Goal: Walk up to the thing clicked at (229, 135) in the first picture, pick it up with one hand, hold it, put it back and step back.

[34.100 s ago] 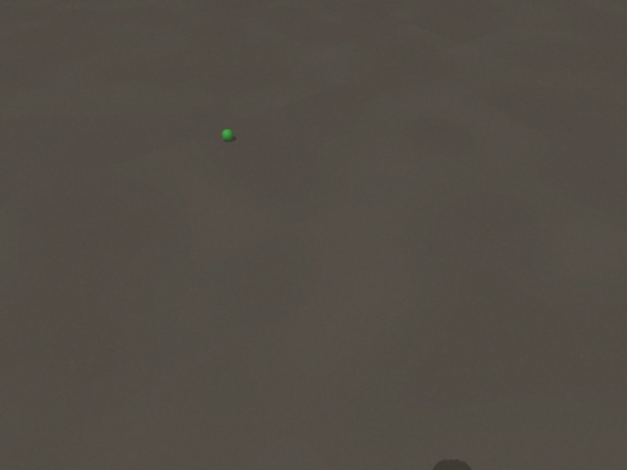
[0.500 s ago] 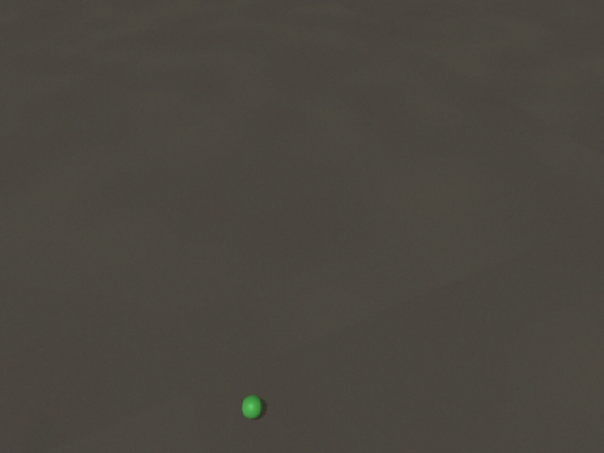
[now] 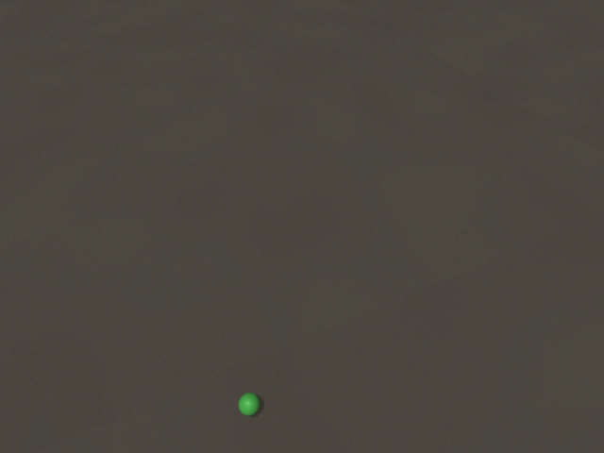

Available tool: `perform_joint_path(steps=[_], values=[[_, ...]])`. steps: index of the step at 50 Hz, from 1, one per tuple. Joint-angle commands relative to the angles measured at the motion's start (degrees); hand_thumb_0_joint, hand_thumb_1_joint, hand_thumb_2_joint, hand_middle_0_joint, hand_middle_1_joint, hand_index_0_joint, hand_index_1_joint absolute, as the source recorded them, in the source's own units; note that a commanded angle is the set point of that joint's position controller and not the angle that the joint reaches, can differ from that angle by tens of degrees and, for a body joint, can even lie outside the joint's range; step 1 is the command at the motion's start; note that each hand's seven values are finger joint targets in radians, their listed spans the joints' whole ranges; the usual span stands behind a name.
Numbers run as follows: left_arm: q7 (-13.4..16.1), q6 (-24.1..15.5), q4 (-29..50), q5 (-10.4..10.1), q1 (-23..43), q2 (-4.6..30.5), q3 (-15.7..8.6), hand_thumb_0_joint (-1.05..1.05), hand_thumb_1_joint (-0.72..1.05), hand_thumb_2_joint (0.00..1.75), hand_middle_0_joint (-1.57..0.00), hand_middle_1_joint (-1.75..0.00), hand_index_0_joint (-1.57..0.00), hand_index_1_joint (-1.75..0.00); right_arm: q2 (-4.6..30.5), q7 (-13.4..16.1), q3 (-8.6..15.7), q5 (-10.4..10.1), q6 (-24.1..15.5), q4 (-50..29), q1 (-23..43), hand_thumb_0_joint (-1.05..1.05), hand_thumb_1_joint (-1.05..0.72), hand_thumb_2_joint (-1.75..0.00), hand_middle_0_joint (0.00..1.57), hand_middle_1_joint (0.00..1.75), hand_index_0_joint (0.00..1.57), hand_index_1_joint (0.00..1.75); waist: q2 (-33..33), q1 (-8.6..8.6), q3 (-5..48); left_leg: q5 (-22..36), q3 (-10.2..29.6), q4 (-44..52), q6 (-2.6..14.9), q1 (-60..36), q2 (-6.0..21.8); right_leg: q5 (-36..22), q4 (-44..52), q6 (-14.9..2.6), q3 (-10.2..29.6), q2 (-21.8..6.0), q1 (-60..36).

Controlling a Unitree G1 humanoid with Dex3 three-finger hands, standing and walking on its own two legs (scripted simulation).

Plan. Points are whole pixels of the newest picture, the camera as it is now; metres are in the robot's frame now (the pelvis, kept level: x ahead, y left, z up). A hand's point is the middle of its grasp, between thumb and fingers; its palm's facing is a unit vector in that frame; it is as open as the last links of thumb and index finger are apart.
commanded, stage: stand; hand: left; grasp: from above
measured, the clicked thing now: (248, 403) +0.43 +0.22 -0.75
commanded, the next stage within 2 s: step back in 0.04 s
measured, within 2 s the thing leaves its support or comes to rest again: neither
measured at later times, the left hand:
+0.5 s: hand out of the picture +0.09 +0.32 -0.18, palm faces -0.03 -0.93 -0.35, open 7.3 cm
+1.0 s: hand out of the picture -0.05 +0.30 -0.15, palm faces -0.05 -0.91 -0.41, open 7.4 cm
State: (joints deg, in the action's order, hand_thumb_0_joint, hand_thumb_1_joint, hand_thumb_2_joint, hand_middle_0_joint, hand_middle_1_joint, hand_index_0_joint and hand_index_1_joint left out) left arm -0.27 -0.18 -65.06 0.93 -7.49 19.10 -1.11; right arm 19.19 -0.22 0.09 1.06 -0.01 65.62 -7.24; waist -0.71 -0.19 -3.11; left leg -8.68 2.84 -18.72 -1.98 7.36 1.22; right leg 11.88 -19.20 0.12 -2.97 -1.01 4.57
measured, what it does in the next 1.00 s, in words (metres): walks backwards: right foot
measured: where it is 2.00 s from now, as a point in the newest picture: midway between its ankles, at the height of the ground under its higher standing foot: outside the picture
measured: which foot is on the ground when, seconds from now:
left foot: down 0.00-0.80, up 0.82-1.00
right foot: down 0.00-0.34, up 0.36-0.76, down 0.78-1.00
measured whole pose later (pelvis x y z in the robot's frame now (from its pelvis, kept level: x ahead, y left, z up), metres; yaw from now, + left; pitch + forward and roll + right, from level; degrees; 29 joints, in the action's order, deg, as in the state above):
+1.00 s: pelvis -0.16 +0.04 -0.02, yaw -3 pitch -2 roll +1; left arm 0.4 2.5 -47.3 2.2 -9.7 20.1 -4.1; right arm 23.7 0.8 2.4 0.0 2.7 50.4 -9.6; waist -1.1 0.6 -8.4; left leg -28.5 6.9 -62.9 -0.7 24.9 -6.6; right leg 15.8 -34.7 -1.1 1.0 -0.7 17.4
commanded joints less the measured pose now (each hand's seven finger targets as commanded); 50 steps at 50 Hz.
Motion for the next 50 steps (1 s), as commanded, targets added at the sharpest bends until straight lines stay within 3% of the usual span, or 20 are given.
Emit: perform_joint_path(steps=[1,2,5,8,9,13,15,16,17,18,22,31,35,38,39,40,41,43,45,50], values=[[0.96,-1.58,3.86,-0.13,2.03,11.92,-2.09,0.0,0.9,0.9,-0.2,-0.3,-0.2,-0.3,11.87,0.97,2.26,-0.29,-1.49,-3.44,2.61,0.0,-0.9,-0.9,0.2,0.3,0.2,0.3,0.25,0.3,2.8,5.44,3.96,2.41,2.56,-0.49,5.57,-3.9,4.52,-0.88,5.3,-6.51,0.97],[1.28,-1.0,4.26,-1.24,2.05,16.61,-5.29,0.0,0.9,0.9,-0.2,-0.3,-0.2,-0.3,14.43,0.62,3.17,-0.51,-0.42,-4.99,4.49,0.0,-0.9,-0.9,0.2,0.3,0.2,0.3,1.6,0.45,-3.83,14.29,3.56,-5.08,4.15,5.15,4.08,-14.32,0.3,-1.69,6.16,-6.41,4.95],[1.72,-0.61,7.56,-1.31,1.96,17.04,-6.21,0.0,0.9,0.9,-0.2,-0.3,-0.2,-0.3,12.76,0.65,3.5,-1.59,0.55,-7.05,0.53,0.0,-0.9,-0.9,0.2,0.3,0.2,0.3,4.85,-0.63,4.25,12.59,-0.87,-16.74,3.85,4.74,0.22,-25.29,-1.47,-7.68,9.19,-11.73,1.92],[1.88,0.0,12.29,0.1,6.21,17.12,-6.59,0.0,0.9,0.9,-0.2,-0.3,-0.2,-0.3,12.84,0.33,4.81,-0.97,2.2,-9.59,-1.33,0.0,-0.9,-0.9,0.2,0.3,0.2,0.3,10.69,-0.84,5.03,-20.09,0.42,-34.12,4.64,8.39,-3.36,-25.8,-1.64,-14.96,14.8,-20.31,7.57],[2.0,0.06,13.46,0.5,7.25,17.35,-6.7,0.0,0.9,0.9,-0.2,-0.3,-0.2,-0.3,12.7,0.19,4.84,-1.1,2.65,-10.53,-2.31,0.0,-0.9,-0.9,0.2,0.3,0.2,0.3,10.65,-1.42,3.91,-22.26,2.23,-36.06,5.04,10.03,-2.42,-26.73,-3.02,-15.41,13.81,-20.68,8.84],[2.2,0.63,16.04,0.68,8.09,16.52,-6.02,0.0,0.9,0.9,-0.2,-0.3,-0.2,-0.3,12.83,0.16,4.97,-1.01,2.12,-12.07,-4.83,0.0,-0.9,-0.9,0.2,0.3,0.2,0.3,10.59,-1.49,4.64,-13.47,0.09,-22.38,4.55,11.73,-0.8,-26.13,-11.46,-10.28,9.91,-15.44,4.57],[1.83,1.78,16.93,-0.41,7.27,15.07,-5.39,0.0,0.9,0.9,-0.2,-0.3,-0.2,-0.3,12.76,0.4,5.46,0.21,1.13,-11.71,-6.1,0.0,-0.9,-0.9,0.2,0.3,0.2,0.3,4.22,-2.01,5.03,8.81,-1.71,-5.88,4.09,6.67,-0.51,-19.98,-19.24,-6.67,5.79,-10.26,5.39],[1.71,2.35,17.5,-1.1,4.58,11.8,-4.92,0.0,0.9,0.9,-0.2,-0.3,-0.2,-0.3,16.43,0.6,6.47,1.37,0.58,-13.26,-4.2,0.0,-0.9,-0.9,0.2,0.3,0.2,0.3,-4.46,-0.13,5.39,24.46,9.85,-3.7,6.06,2.92,7.7,-7.49,-26.89,-3.53,3.67,-2.99,11.25],[2.12,2.76,17.87,-1.32,3.42,10.01,-4.49,0.0,0.9,0.9,-0.2,-0.3,-0.2,-0.3,21.15,0.53,7.25,1.27,0.2,-14.43,-3.18,0.0,-0.9,-0.9,0.2,0.3,0.2,0.3,-12.37,0.26,5.72,38.59,19.66,-4.14,10.4,-2.13,15.02,23.51,-33.98,-2.27,6.18,6.42,21.22],[2.84,2.96,17.3,-0.8,4.06,11.95,-4.97,0.0,0.9,0.9,-0.2,-0.3,-0.2,-0.3,23.07,0.63,7.78,0.46,0.13,-15.02,-4.24,0.0,-0.9,-0.9,0.2,0.3,0.2,0.3,-12.23,-2.36,8.64,37.94,23.99,-4.75,14.95,-0.62,18.67,28.7,-40.98,-2.07,12.85,6.93,19.8],[3.01,3.08,16.47,-1.36,0.79,13.17,-5.12,0.0,0.9,0.9,-0.2,-0.3,-0.2,-0.3,16.39,2.3,6.29,0.36,0.12,-17.53,0.82,0.0,-0.9,-0.9,0.2,0.3,0.2,0.3,-7.87,1.11,8.39,34.38,10.81,-9.07,11.72,-4.8,11.93,18.09,-49.44,-1.64,14.5,5.6,24.79],[2.15,2.35,19.06,-0.27,0.15,13.08,-6.23,0.0,0.9,0.9,-0.2,-0.3,-0.2,-0.3,16.61,2.55,6.83,0.36,0.25,-20.0,-3.08,0.0,-0.9,-0.9,0.2,0.3,0.2,0.3,-5.68,-2.81,6.59,26.53,12.57,-8.92,17.48,-6.77,16.26,18.53,-37.02,0.86,10.23,3.32,21.92],[1.31,1.75,18.7,0.01,-2.92,12.88,-6.51,0.0,0.9,0.9,-0.2,-0.3,-0.2,-0.3,17.15,2.17,6.56,0.2,0.48,-21.11,-0.42,0.0,-0.9,-0.9,0.2,0.3,0.2,0.3,-6.29,-1.72,8.45,16.7,10.44,-9.55,15.15,-1.39,14.23,15.4,-25.36,-0.38,5.9,1.69,14.75],[0.91,1.27,16.19,0.56,-9.74,12.05,-6.77,0.0,0.9,0.9,-0.2,-0.3,-0.2,-0.3,17.31,1.65,6.36,-0.52,1.11,-21.28,2.36,0.0,-0.9,-0.9,0.2,0.3,0.2,0.3,-6.52,1.89,8.57,6.82,7.53,-12.38,10.29,8.36,11.65,2.01,-9.1,-2.93,3.73,1.13,3.43],[0.98,0.83,16.92,1.26,-9.79,14.75,-7.3,0.0,0.9,0.9,-0.2,-0.3,-0.2,-0.3,15.63,1.53,5.73,-0.94,1.16,-21.23,1.74,0.0,-0.9,-0.9,0.2,0.3,0.2,0.3,-0.24,1.6,7.5,0.38,5.25,-15.81,7.15,14.24,8.37,2.1,-6.06,-4.76,11.79,-3.38,1.99],[0.8,0.86,18.43,0.74,-7.06,19.76,-8.42,0.0,0.9,0.9,-0.2,-0.3,-0.2,-0.3,13.24,1.35,5.3,-1.43,1.14,-22.21,3.99,0.0,-0.9,-0.9,0.2,0.3,0.2,0.3,12.29,2.2,3.63,-13.89,-0.95,-26.27,3.07,20.49,-2.65,0.44,-1.02,-12.45,27.16,-13.55,7.19],[0.83,0.84,20.7,1.18,-2.96,23.09,-9.01,0.0,0.9,0.9,-0.2,-0.3,-0.2,-0.3,13.81,1.88,5.89,-1.01,1.62,-21.42,4.23,0.0,-0.9,-0.9,0.2,0.3,0.2,0.3,17.23,3.04,0.4,-27.08,0.95,-41.22,1.91,18.43,-6.27,-0.73,3.08,-19.29,35.63,-22.68,17.76],[1.51,0.3,23.03,0.66,2.28,17.66,-7.67,0.0,0.9,0.9,-0.2,-0.3,-0.2,-0.3,14.41,1.63,5.76,-1.38,1.77,-19.41,-0.31,0.0,-0.9,-0.9,0.2,0.3,0.2,0.3,7.43,0.01,-1.07,-21.82,7.87,-50.31,2.16,18.34,-7.6,-12.29,-1.13,-16.18,25.1,-16.71,16.66],[1.9,0.38,23.58,0.93,4.08,15.77,-7.25,0.0,0.9,0.9,-0.2,-0.3,-0.2,-0.3,13.47,1.88,5.3,-1.45,1.31,-18.7,-2.78,0.0,-0.9,-0.9,0.2,0.3,0.2,0.3,8.2,-1.28,-0.18,-19.13,6.22,-50.39,1.95,19.65,-8.68,-16.43,-3.37,-12.28,17.08,-12.22,13.03],[2.46,0.8,24.55,1.36,-1.11,15.02,-6.96,0.0,0.9,0.9,-0.2,-0.3,-0.2,-0.3,13.42,2.09,4.84,-1.03,0.86,-19.97,-3.14,0.0,-0.9,-0.9,0.2,0.3,0.2,0.3,9.79,2.46,5.18,-22.22,2.98,-34.53,0.65,21.12,-4.61,-24.74,-9.24,-13.27,16.03,-13.76,-2.78]])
